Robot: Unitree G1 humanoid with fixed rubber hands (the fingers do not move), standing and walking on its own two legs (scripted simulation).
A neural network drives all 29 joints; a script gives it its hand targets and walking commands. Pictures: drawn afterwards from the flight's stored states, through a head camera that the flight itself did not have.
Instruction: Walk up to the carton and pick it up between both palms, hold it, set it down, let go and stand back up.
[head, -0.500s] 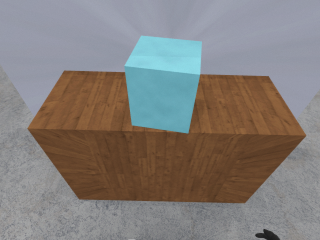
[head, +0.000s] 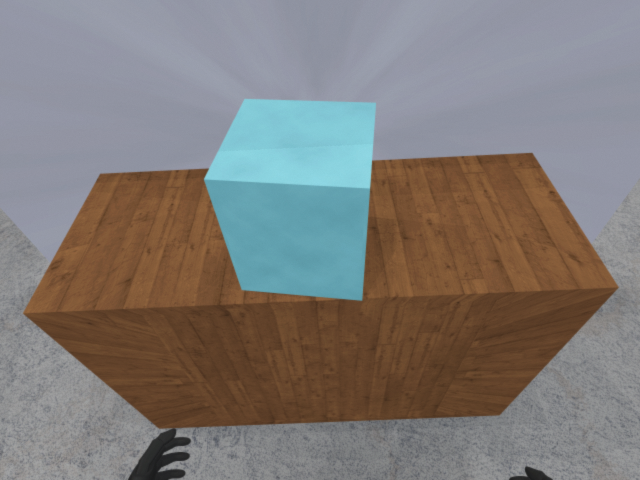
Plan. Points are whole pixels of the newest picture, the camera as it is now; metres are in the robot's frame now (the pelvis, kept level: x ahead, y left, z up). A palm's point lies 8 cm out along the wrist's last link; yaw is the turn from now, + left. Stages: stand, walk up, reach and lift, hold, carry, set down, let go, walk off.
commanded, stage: walk up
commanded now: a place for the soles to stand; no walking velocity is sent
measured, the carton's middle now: (304, 202) +0.54 +0.03 +0.03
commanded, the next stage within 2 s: none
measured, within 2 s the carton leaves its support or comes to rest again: neither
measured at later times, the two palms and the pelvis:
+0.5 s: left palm out of the picture +0.10 +0.26 -0.09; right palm out of the picture +0.11 -0.26 -0.09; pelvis +0.00 -0.01 +0.01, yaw +2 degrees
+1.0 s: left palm out of the picture +0.11 +0.40 -0.12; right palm out of the picture +0.11 -0.17 -0.11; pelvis +0.06 +0.11 -0.01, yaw -3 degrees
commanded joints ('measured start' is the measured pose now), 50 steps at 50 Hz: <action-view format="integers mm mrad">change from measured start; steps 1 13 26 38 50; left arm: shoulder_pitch -1 2 54 202 324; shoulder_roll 155 165 167 234 157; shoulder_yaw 47 50 58 140 125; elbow -67 -57 -59 -2 -69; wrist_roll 3 5 11 69 56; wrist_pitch -25 -30 -29 -90 -41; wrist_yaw -2 -11 -15 58 30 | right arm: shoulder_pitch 40 -12 -15 -39 20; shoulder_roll -145 -147 -153 -105 -202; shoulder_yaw -45 -57 -60 -101 -98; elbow -84 -91 -95 -132 -31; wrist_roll -3 -6 -8 -55 -54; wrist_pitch -27 -26 -28 18 -21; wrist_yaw -2 7 4 98 13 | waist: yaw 16 23 33 23 10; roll -48 -11 1 -230 137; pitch -103 -78 -67 24 133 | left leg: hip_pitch -25 -16 -52 -201 -74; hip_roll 58 53 60 70 304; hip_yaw -82 -92 -130 -40 -395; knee -133 -178 -188 232 -474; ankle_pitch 201 129 116 -38 -485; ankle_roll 61 67 72 25 247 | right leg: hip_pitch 116 79 102 5 -317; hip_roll -98 -89 -76 -212 -1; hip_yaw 121 105 75 289 139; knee -154 -220 -213 -463 504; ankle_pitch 228 41 16 -436 -144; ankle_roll -84 -66 -58 -187 -3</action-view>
